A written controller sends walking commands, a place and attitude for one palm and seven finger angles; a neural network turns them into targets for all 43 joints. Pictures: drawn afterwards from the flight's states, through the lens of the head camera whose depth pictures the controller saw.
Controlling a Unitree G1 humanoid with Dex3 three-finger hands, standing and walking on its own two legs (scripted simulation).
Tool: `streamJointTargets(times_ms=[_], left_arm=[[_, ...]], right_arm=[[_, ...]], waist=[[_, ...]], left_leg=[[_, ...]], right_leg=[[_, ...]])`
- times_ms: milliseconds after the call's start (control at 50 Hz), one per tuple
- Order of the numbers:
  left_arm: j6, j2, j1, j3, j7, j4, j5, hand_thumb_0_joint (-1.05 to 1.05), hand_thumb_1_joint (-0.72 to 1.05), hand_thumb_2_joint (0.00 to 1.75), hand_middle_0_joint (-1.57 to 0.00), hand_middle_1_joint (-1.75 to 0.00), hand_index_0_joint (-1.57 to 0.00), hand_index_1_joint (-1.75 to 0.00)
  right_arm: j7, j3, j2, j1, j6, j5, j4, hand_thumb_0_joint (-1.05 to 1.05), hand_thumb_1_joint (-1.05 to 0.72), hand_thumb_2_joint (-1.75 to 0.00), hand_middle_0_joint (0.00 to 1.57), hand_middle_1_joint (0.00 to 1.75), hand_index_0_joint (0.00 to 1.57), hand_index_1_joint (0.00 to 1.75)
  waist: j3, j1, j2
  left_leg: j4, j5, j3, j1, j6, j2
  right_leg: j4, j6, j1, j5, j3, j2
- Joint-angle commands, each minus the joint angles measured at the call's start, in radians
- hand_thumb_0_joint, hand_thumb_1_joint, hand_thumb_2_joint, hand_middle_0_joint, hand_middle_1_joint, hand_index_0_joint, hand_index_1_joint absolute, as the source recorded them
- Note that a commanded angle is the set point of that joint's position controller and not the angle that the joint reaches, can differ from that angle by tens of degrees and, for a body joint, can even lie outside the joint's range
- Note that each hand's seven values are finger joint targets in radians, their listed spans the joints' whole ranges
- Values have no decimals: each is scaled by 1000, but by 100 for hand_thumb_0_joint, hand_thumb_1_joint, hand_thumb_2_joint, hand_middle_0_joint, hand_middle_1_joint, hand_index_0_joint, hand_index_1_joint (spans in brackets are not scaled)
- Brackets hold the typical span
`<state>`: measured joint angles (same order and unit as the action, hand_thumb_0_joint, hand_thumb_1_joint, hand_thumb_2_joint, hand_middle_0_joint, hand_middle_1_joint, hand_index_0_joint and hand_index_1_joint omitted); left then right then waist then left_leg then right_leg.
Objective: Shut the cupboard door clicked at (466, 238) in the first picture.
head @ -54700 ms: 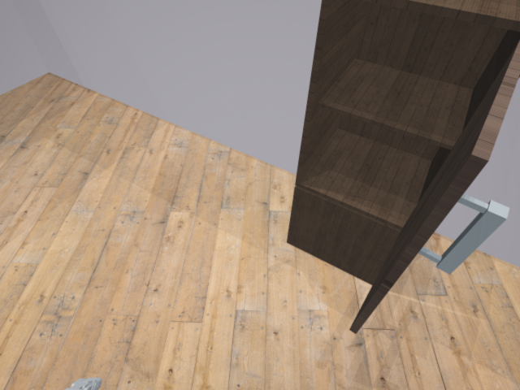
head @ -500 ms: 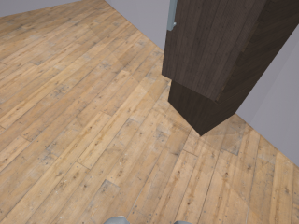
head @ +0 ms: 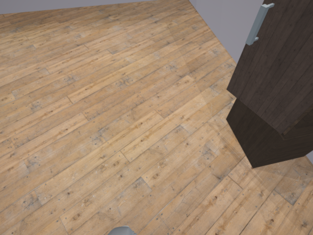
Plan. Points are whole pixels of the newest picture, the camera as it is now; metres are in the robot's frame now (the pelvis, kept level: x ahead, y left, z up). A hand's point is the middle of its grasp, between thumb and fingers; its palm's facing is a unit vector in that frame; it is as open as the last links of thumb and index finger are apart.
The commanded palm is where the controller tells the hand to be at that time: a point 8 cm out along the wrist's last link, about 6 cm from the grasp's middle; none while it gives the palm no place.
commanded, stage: walk to a spot facing it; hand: left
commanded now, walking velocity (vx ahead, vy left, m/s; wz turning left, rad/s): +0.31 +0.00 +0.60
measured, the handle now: (259, 24) +0.87 -0.41 +0.07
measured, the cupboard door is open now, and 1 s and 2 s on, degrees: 21 21 21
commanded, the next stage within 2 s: turn to face it in 0.72 s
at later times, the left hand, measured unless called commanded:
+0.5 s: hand out of the picture +0.13 +0.20 -0.15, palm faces +0.33 -0.90 -0.27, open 7.4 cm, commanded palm none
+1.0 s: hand (74, 224) +0.17 +0.25 -0.18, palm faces +0.57 -0.79 -0.24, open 7.4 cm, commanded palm none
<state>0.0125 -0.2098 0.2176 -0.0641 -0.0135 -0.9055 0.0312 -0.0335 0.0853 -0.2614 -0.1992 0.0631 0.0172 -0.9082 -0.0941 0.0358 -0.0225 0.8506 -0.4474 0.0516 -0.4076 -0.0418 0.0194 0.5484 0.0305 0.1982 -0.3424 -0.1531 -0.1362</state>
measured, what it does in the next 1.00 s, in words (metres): walks ahead, turning left: left foot, then right foot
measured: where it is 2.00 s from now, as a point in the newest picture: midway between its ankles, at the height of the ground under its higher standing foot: (137, 206)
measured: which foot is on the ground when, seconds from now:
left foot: up 0.00-0.04, down 0.06-0.36, up 0.38-0.80, down 0.82-1.00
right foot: down 0.00-0.06, up 0.08-0.34, down 0.36-0.80, up 0.82-1.00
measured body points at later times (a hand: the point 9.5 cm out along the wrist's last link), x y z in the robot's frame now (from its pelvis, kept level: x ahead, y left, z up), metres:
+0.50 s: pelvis +0.13 -0.02 +0.00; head +0.16 -0.03 +0.45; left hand +0.11 +0.24 -0.13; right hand +0.23 -0.24 -0.16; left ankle +0.04 +0.11 -0.64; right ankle +0.18 -0.10 -0.74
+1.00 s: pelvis +0.26 +0.07 -0.01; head +0.29 +0.10 +0.44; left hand +0.14 +0.30 -0.16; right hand +0.49 -0.06 -0.14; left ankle +0.25 +0.18 -0.74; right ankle +0.33 -0.05 -0.68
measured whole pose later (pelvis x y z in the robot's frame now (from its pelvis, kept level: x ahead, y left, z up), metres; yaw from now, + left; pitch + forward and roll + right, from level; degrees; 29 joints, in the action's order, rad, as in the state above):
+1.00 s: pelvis +0.26 +0.07 -0.01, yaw +31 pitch -1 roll +0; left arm 0.02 -0.21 0.27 -0.07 -0.01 -0.98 0.02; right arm 0.01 0.01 -0.19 -0.11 -0.02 0.03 -0.92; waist -0.10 -0.04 -0.01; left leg 0.57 -0.23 0.14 -0.32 0.05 0.02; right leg 1.02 0.03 0.47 -0.41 -0.05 -0.12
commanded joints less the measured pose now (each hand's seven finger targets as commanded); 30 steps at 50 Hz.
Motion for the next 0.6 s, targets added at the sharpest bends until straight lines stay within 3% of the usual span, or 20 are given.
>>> streamJointTargets(times_ms=[0,20,40,60,80,120,160,200,260,300,320,340,360,380,400,420,440,460,520,580], left_arm=[[-27,-241,87,-67,4,30,-4,0,90,90,-20,-30,-20,-30],[-23,-214,77,-63,11,38,-12,0,90,90,-20,-30,-20,-30],[-22,-135,68,-49,25,81,-16,0,90,90,-20,-30,-20,-30],[-26,-118,-86,-23,29,156,-4,0,90,90,-20,-30,-20,-30],[-26,-125,-169,-26,20,174,1,0,90,90,-20,-30,-20,-30],[-32,-120,-153,-33,31,144,-5,0,90,90,-20,-30,-20,-30],[-30,-112,-99,-32,43,115,-7,0,90,90,-20,-30,-20,-30],[-29,-99,-73,-28,50,103,-7,0,90,90,-20,-30,-20,-30],[-31,-94,-16,-29,53,84,-6,0,90,90,-20,-30,-20,-30],[-40,-125,135,-45,51,37,-3,0,90,90,-20,-30,-20,-30],[-52,-181,249,-63,41,14,4,0,90,90,-20,-30,-20,-30],[-62,-295,350,-84,24,-1,16,0,90,90,-20,-30,-20,-30],[-54,-274,308,-72,13,14,1,0,90,90,-20,-30,-20,-30],[-55,-240,221,-67,2,31,1,0,90,90,-20,-30,-20,-30],[-61,-184,138,-52,-1,45,3,0,90,90,-20,-30,-20,-30],[-69,-131,85,-39,-1,50,4,0,90,90,-20,-30,-20,-30],[-78,-108,70,-35,-1,48,2,0,90,90,-20,-30,-20,-30],[-85,-93,88,-31,-1,35,1,0,90,90,-20,-30,-20,-30],[-95,-85,150,-31,-3,-7,0,0,90,90,-20,-30,-20,-30],[-100,-91,198,-31,-4,-44,0,0,90,90,-20,-30,-20,-30]], right_arm=[[-2,-10,-41,19,-50,4,81,0,-90,-90,20,30,20,30],[3,4,-92,-69,-58,6,58,0,-90,-90,20,30,20,30],[13,36,-221,-170,-63,23,34,0,-90,-90,20,30,20,30],[27,45,-260,-289,-65,24,-4,0,-90,-90,20,30,20,30],[31,36,-243,-316,-69,22,-21,0,-90,-90,20,30,20,30],[44,15,-178,-190,-83,21,10,0,-90,-90,20,30,20,30],[48,5,-158,-115,-92,19,25,0,-90,-90,20,30,20,30],[48,7,-161,-95,-96,18,20,0,-90,-90,20,30,20,30],[42,10,-160,-58,-89,16,17,0,-90,-90,20,30,20,30],[38,10,-146,-1,-82,11,22,0,-90,-90,20,30,20,30],[36,3,-99,15,-84,2,37,0,-90,-90,20,30,20,30],[30,-16,-12,-5,-90,-10,61,0,-90,-90,20,30,20,30],[25,-5,-50,17,-85,6,78,0,-90,-90,20,30,20,30],[21,4,-40,8,-80,9,64,0,-90,-90,20,30,20,30],[15,1,-40,16,-77,15,45,0,-90,-90,20,30,20,30],[5,-1,-21,11,-69,18,26,0,-90,-90,20,30,20,30],[-2,-6,1,-9,-61,15,14,0,-90,-90,20,30,20,30],[-6,-9,17,-12,-56,14,6,0,-90,-90,20,30,20,30],[-15,-12,45,25,-49,10,16,0,-90,-90,20,30,20,30],[-25,-23,65,100,-56,8,46,0,-90,-90,20,30,20,30]], waist=[[88,-41,-124],[129,12,1],[173,62,334],[145,128,319],[126,128,221],[30,65,224],[32,19,201],[65,4,180],[39,-28,158],[57,-104,92],[78,-162,-52],[136,-204,-403],[92,-162,-312],[45,-109,-253],[-6,-73,-204],[-9,-38,-130],[13,-22,-123],[27,-25,-137],[34,-36,-106],[37,-58,-101]], left_leg=[[-339,70,94,156,26,-25],[-450,111,11,349,56,8],[-507,153,-396,543,175,280],[-565,236,-570,566,286,397],[-570,117,-554,488,284,388],[-595,60,-445,348,240,293],[-593,121,-350,295,218,235],[-583,136,-294,271,211,201],[-566,32,-273,130,199,171],[-452,-78,-237,-40,164,111],[-250,-135,-167,-200,124,20],[161,-215,-41,-335,72,-111],[369,-176,-120,-356,77,-45],[470,-77,-136,-354,77,-1],[491,24,-141,-346,68,51],[468,116,-123,-290,53,77],[431,161,-98,-245,43,83],[387,184,-72,-232,36,81],[256,197,-23,-260,25,77],[88,197,15,-275,28,80]], right_leg=[[-66,-92,-38,168,75,-202],[106,-40,92,122,5,-159],[400,36,382,-151,-81,-9],[558,26,566,-306,20,29],[612,12,570,-267,103,3],[596,13,551,-109,150,-15],[473,20,463,-58,134,0],[321,24,367,-28,103,29],[151,28,165,48,42,84],[37,26,-95,97,25,111],[-100,1,-283,-63,157,12],[-335,-92,-360,-362,583,-296],[-431,-150,-229,-520,719,-364],[-445,-154,-120,-593,719,-365],[-428,-151,-21,-492,592,-342],[-406,-125,38,-317,401,-289],[-390,-110,49,-169,265,-250],[-379,-104,21,-42,177,-220],[-361,-115,-91,208,50,-215],[-316,-113,-202,412,-25,-226]])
